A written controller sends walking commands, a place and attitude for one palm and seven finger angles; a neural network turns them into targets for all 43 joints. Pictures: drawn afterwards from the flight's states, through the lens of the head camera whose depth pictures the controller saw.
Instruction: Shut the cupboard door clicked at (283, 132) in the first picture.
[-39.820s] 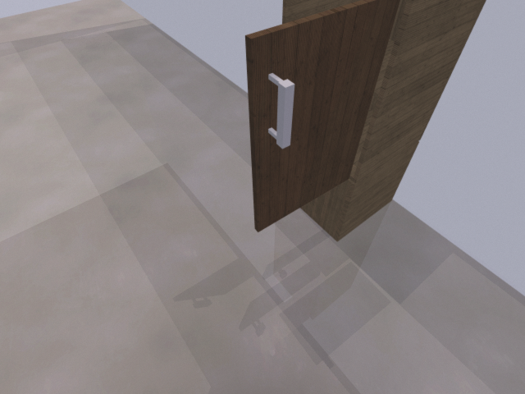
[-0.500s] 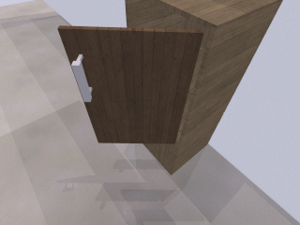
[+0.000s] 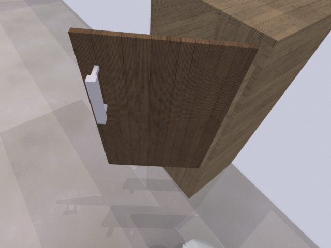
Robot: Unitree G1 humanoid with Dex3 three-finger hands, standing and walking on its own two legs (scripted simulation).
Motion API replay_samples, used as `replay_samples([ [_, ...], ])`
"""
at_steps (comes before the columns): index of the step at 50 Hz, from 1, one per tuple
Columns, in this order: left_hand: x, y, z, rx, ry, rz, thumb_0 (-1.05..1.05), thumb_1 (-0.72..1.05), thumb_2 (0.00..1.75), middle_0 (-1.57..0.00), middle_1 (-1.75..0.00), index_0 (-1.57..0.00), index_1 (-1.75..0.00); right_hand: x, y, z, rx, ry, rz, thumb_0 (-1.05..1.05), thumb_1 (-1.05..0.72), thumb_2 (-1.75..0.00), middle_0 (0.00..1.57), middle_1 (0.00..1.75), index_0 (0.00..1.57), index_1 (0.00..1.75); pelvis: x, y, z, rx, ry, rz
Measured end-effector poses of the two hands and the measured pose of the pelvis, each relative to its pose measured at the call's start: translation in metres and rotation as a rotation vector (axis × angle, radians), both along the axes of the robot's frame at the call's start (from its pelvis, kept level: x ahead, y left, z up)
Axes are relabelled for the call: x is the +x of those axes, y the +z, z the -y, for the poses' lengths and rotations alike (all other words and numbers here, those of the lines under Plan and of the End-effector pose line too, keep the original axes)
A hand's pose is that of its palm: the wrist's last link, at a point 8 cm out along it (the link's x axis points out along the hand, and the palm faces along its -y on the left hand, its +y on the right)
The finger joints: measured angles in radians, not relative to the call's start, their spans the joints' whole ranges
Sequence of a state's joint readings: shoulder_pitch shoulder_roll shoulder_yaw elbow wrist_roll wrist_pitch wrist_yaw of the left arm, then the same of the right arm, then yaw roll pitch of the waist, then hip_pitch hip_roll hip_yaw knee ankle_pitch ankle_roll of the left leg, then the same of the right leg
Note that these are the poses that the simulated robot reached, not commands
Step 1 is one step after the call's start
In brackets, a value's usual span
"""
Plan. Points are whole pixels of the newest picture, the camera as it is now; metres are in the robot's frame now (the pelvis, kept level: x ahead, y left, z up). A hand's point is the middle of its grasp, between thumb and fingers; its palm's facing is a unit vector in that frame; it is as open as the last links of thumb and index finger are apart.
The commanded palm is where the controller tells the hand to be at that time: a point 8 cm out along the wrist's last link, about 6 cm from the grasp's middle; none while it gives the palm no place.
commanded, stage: come to a stop and stand still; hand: left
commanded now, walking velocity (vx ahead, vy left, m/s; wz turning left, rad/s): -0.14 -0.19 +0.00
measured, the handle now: (99, 96) +0.44 +0.20 +0.10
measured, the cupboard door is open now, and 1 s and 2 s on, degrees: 51 51 51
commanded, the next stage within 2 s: look again from close up in 1.26 s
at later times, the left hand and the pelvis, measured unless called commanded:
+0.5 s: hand (104, 243) +0.16 +0.16 -0.17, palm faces +0.04 -0.97 -0.24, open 7.3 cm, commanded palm none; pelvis +0.07 -0.02 +0.00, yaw +1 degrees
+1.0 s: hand out of the picture +0.04 +0.25 -0.16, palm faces +0.03 -0.95 -0.32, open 7.4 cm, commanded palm none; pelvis +0.01 +0.05 -0.01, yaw -2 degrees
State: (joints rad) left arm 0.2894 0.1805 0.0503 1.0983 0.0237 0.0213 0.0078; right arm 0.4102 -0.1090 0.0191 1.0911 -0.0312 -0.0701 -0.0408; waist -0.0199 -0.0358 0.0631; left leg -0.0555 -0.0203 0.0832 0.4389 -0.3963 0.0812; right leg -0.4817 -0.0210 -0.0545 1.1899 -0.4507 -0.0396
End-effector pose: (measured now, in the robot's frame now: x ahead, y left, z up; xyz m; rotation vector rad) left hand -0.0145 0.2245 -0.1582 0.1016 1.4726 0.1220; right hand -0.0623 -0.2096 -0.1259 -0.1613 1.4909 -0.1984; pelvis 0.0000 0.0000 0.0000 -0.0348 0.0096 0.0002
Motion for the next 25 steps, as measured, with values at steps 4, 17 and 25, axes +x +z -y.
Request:
replay_samples([
  [4,0.058,0.003,-0.001,0.006,-0.012,0.093,0.01,0.91,0.9,-0.19,-0.3,-0.2,-0.29,-0.016,0.008,-0.017,0.033,-0.014,-0.118,0.0,-0.91,-0.9,0.2,0.3,0.2,0.3,0.015,0.003,0.001,0.0,0.013,-0.008],
  [17,0.185,0.009,0.024,0.068,-0.047,0.29,0.0,0.91,0.9,-0.2,-0.3,-0.2,-0.29,0.07,-0.023,0.019,0.05,-0.071,-0.127,0.01,-0.91,-0.9,0.2,0.3,0.21,0.3,0.081,-0.012,0.023,0.056,0.029,0.017],
  [25,0.161,0.02,0.015,0.11,-0.026,0.229,0.0,0.92,0.9,-0.2,-0.3,-0.2,-0.29,0.202,-0.023,0.049,0.016,0.047,0.188,0.0,-0.91,-0.9,0.2,0.3,0.2,0.3,0.072,-0.004,0.024,0.072,0.021,-0.006],
])
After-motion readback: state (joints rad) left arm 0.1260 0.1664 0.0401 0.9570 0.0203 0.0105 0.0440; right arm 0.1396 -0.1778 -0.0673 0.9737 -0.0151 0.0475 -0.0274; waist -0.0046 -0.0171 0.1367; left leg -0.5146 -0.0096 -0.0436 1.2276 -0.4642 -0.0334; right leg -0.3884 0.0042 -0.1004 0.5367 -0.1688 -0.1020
